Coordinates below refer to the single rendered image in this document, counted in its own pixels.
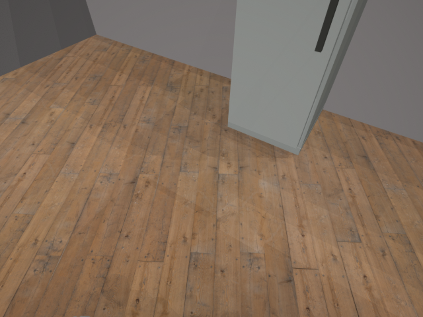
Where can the fridge door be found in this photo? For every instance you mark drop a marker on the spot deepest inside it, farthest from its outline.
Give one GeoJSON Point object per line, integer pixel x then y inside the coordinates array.
{"type": "Point", "coordinates": [276, 72]}

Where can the handle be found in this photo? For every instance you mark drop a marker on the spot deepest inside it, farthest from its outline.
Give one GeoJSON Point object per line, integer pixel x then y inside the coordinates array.
{"type": "Point", "coordinates": [326, 25]}

